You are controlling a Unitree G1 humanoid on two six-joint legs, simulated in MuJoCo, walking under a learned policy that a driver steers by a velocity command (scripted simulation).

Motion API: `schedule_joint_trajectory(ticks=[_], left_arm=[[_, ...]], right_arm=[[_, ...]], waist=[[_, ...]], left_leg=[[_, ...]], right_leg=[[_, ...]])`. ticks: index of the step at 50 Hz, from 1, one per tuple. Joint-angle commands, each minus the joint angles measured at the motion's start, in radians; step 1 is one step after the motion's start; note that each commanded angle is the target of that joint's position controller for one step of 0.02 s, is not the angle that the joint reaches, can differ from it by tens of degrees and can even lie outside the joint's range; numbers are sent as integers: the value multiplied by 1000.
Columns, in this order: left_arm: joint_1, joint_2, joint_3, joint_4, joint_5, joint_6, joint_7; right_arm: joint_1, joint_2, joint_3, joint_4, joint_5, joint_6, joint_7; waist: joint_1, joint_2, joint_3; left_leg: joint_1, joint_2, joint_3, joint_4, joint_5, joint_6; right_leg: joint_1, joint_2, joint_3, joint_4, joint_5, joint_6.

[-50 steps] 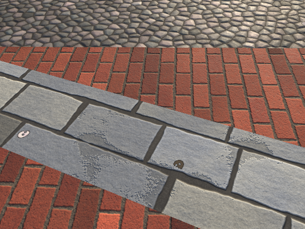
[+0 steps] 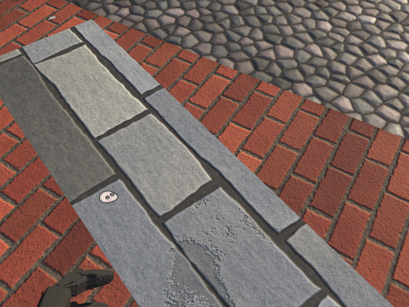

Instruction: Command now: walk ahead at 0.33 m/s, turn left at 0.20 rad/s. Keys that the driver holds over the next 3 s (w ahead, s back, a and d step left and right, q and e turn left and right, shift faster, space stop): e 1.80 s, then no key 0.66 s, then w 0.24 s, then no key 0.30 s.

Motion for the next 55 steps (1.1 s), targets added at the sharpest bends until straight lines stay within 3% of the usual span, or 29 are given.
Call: schedule_joint_trajectory(ticks=[1,2,3,4,6,11,17,19,21,24,25,26,27,28,29,30,31,33,37,43,46,47,48,49,50,51,52,53,55], left_arm=[[453,291,84,72,24,-20,18],[417,221,76,65,-21,-4,4],[307,142,53,58,-32,-6,2],[256,86,37,59,-29,-8,-1],[252,73,26,88,-40,-9,4],[294,165,53,111,-27,2,-1],[329,186,76,90,-21,61,6],[335,191,84,81,-17,79,7],[333,195,92,73,-12,93,8],[284,187,95,54,-24,109,12],[296,146,84,41,-32,107,14],[363,56,65,20,-45,102,12],[351,153,88,28,-21,105,23],[344,187,100,37,-11,109,22],[347,180,103,53,-10,116,17],[356,172,103,60,-9,127,12],[357,166,101,61,-10,136,2],[323,159,96,45,-19,145,-12],[237,144,83,3,-23,157,-26],[184,127,64,-47,-36,159,-37],[204,126,63,-59,-40,149,-38],[238,122,62,-50,-34,140,-34],[263,147,66,-41,-22,128,-23],[284,247,85,-48,-9,113,-11],[325,372,119,-57,-16,109,-11],[353,318,113,-45,-24,111,-7],[292,262,93,-49,-29,113,-2],[221,230,83,-61,-27,116,3],[195,206,76,-72,-36,112,10]], right_arm=[[178,-2,-1,-55,69,-21,-2],[163,-96,-11,-30,13,-13,-12],[52,-85,-11,-44,1,-10,-9],[-29,-77,-4,-64,-13,-8,-5],[-84,-66,2,-88,-35,15,13],[-138,-33,19,-123,-25,51,12],[-309,-52,27,-177,-14,84,-3],[-343,-52,31,-192,-8,84,-10],[-343,-48,35,-201,1,75,-21],[-240,-45,37,-188,9,47,-38],[-224,-102,24,-190,-2,36,-47],[-277,-196,9,-220,-15,38,-54],[-304,-202,0,-226,-19,48,-44],[-304,-137,15,-235,-13,49,-37],[-347,-86,28,-241,-7,48,-32],[-375,-73,33,-254,-10,49,-30],[-373,-76,32,-260,-13,48,-34],[-322,-86,27,-254,-16,48,-33],[-236,-119,8,-235,-16,49,-30],[-243,-165,-14,-239,-25,54,-5],[-251,-187,-25,-237,-18,63,3],[-264,-188,-27,-237,-8,68,4],[-231,-176,-27,-226,-8,71,5],[-192,-109,-13,-245,-21,80,11],[-291,-77,3,-318,-21,97,-7],[-323,-113,-2,-314,-22,107,-12],[-305,-115,-6,-297,-6,107,-6],[-284,-123,-10,-279,1,99,0],[-248,-142,-17,-259,-21,96,8]], waist=[[146,-284,-445],[126,-115,-416],[103,-60,-250],[100,-7,-173],[74,-60,-125],[49,-81,-154],[92,-112,-117],[108,-124,-86],[116,-133,-73],[61,-120,-71],[74,-32,-83],[135,216,-104],[119,190,-81],[133,107,-76],[155,73,-47],[165,95,-46],[160,141,-52],[132,151,-70],[81,163,-87],[66,197,-100],[84,197,-111],[113,170,-114],[125,90,-115],[109,-181,-102],[152,-285,-47],[169,-149,-48],[127,-115,-18],[91,-104,-6],[81,-126,-59]], left_leg=[[-477,-64,82,800,-105,-74],[-496,-11,32,873,-60,-62],[-528,21,36,854,12,-75],[-557,62,66,795,39,-80],[-529,112,117,689,79,-96],[-466,109,177,524,107,-137],[-451,111,174,386,146,-137],[-443,101,171,326,118,-135],[-413,86,169,240,85,-127],[-236,82,161,-92,183,-100],[-155,207,50,-210,178,-73],[-72,478,-223,-278,298,15],[-205,561,-265,-255,484,127],[-237,525,-204,-239,555,149],[-264,452,-92,-226,577,122],[-255,393,-3,-216,596,90],[-228,364,52,-201,653,80],[-172,350,106,-177,732,84],[-68,400,115,-160,717,109],[-145,429,186,-123,666,97],[-167,439,212,-59,645,65],[-212,424,248,-1,588,27],[-299,396,293,91,456,-38],[-528,290,385,346,60,-117],[-683,143,303,484,-182,-145],[-679,177,211,587,-151,-147],[-671,187,185,606,-61,-142],[-656,194,174,576,23,-140],[-627,174,187,603,94,-146]], right_leg=[[863,-488,586,-12,718,-290],[745,-435,641,-60,714,-286],[608,-380,484,-83,728,-266],[530,-321,381,-103,720,-233],[426,-229,281,-160,698,-194],[314,-184,233,-174,742,-204],[200,-151,338,-218,101,-175],[185,-147,393,-221,-44,-175],[196,-149,445,-199,-47,-171],[166,-104,485,-120,-33,-99],[104,-47,436,-32,-177,-45],[-27,103,219,196,-467,17],[-60,123,92,408,-593,33],[-27,73,106,519,-551,38],[-18,56,102,579,-489,46],[-23,53,87,622,-441,56],[-42,52,73,658,-413,68],[-61,50,57,657,-389,90],[-77,25,40,530,-407,106],[115,11,-40,276,-450,62],[208,20,-69,107,-396,28],[289,31,-79,-31,-292,12],[387,18,-11,-162,-190,-1],[501,-228,323,-257,-81,-48],[407,-417,546,-223,260,-214],[405,-379,480,-208,287,-256],[375,-306,392,-205,240,-235],[360,-232,330,-209,190,-189],[396,-175,287,-191,286,-168]])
